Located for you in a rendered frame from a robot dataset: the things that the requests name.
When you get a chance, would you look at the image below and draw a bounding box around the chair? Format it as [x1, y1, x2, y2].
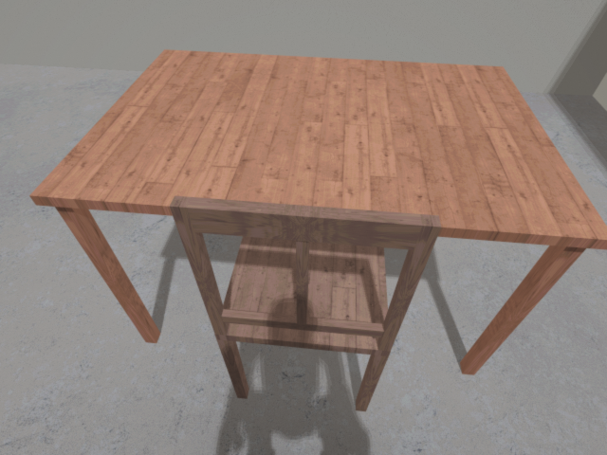
[170, 196, 441, 411]

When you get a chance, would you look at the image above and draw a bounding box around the table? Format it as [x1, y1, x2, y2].
[30, 49, 607, 375]

